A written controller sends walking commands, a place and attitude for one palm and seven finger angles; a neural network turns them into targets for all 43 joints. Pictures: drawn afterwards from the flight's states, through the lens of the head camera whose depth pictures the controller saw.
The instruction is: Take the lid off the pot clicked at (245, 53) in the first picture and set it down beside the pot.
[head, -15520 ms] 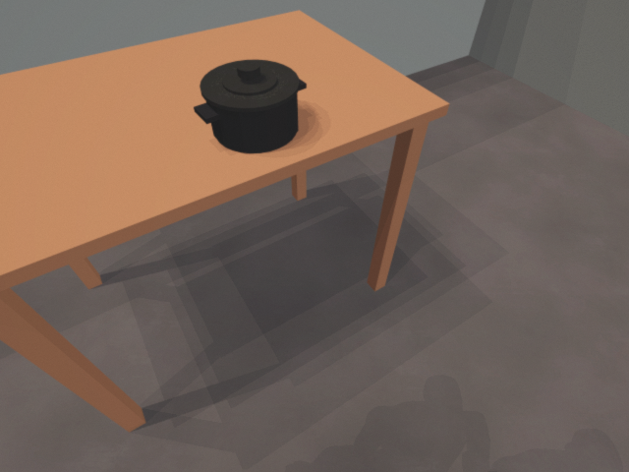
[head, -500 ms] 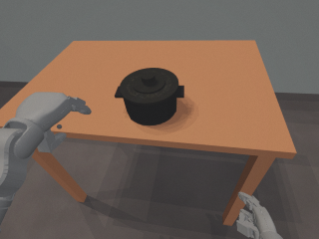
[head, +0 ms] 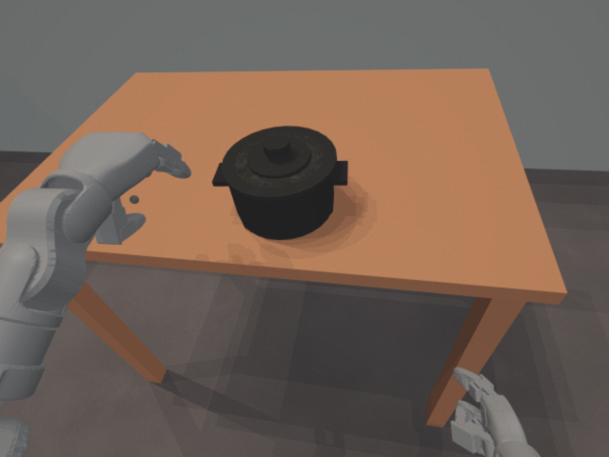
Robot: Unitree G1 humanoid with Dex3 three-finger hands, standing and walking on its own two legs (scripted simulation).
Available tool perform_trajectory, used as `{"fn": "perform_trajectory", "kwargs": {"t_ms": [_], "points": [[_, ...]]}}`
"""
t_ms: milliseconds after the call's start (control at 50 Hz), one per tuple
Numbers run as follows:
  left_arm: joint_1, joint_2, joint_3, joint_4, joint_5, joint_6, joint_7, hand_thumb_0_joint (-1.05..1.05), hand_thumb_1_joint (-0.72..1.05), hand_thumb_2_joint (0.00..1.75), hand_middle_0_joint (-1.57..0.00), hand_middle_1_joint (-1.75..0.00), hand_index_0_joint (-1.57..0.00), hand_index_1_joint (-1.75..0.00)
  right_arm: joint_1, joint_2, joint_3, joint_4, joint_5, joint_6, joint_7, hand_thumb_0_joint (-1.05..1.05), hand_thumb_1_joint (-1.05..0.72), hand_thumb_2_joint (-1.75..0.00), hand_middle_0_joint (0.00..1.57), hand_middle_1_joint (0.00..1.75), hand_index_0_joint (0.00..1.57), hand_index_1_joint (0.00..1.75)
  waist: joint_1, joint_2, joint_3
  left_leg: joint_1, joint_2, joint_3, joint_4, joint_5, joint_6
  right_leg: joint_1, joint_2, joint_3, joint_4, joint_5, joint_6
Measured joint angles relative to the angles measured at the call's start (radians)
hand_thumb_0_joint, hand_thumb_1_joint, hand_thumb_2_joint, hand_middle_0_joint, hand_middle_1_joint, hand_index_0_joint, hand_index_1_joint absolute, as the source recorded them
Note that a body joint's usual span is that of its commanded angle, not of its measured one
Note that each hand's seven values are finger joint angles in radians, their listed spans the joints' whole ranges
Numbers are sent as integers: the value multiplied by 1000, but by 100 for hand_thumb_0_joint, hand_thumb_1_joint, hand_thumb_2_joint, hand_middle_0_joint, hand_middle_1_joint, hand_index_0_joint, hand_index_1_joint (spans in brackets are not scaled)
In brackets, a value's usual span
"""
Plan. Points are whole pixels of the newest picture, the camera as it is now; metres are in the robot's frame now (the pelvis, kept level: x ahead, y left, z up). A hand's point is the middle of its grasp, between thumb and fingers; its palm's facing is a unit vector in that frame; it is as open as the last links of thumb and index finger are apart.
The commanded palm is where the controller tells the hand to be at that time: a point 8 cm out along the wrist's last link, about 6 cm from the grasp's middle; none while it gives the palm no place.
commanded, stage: move the open hand above the knob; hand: left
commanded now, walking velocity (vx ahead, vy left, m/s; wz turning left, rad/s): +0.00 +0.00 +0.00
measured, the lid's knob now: (276, 145) +0.54 +0.10 +0.14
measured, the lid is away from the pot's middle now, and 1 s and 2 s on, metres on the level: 0.00 0.00 0.00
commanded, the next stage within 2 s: none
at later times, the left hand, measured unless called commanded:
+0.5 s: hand (198, 165) +0.40 +0.17 +0.20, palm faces -0.13 +0.00 -0.99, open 9.8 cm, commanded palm +0.38 +0.17 +0.27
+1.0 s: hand (243, 136) +0.46 +0.12 +0.20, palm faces -0.19 +0.00 -0.98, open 9.8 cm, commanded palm +0.45 +0.12 +0.27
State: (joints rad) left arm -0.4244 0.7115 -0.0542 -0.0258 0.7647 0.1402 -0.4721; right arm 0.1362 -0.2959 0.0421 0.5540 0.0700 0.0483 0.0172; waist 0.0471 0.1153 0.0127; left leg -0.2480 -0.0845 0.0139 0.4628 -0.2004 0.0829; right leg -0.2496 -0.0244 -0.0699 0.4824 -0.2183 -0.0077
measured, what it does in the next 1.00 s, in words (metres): stands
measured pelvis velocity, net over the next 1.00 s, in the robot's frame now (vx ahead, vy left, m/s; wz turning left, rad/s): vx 0.02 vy -0.01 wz -0.01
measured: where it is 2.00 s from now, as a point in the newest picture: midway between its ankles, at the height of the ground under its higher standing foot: outside the picture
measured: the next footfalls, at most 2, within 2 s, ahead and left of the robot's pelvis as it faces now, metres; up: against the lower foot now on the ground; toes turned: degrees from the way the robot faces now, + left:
none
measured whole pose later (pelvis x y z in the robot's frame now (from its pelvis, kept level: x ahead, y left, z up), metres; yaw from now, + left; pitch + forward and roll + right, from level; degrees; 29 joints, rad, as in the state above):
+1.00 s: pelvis +0.02 -0.01 +0.00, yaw +0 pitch +2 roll +1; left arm -0.93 0.50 -0.31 0.47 0.85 0.28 -0.47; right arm 0.19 -0.29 0.03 0.60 0.08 0.10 0.02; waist -0.03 0.09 -0.02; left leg -0.26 -0.08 0.02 0.45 -0.23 0.07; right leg -0.28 -0.02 -0.06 0.51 -0.26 -0.02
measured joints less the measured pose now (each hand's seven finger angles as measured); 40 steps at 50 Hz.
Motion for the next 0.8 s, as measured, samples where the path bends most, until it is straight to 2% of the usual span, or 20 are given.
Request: {"fn": "perform_trajectory", "kwargs": {"t_ms": [440, 800], "points": [[-206, -92, -125, 156, 40, 86, -12, 0, -32, 158, -88, -9, -88, -8, 4, -1, -4, 4, 9, 49, 20, 2, -91, -90, 20, 30, 20, 30, -30, -6, -15, -2, 1, 4, -3, -16, -7, -15, 1, 7, 20, -26, -8], [-388, -166, -208, 362, 65, 124, -3, 0, -32, 158, -88, -9, -88, -8, 30, 3, -6, 29, 13, 53, 12, 2, -91, -90, 20, 30, 19, 30, -62, -17, -27, -3, 3, 6, -8, -25, -11, -21, 4, 11, 25, -39, -12]]}}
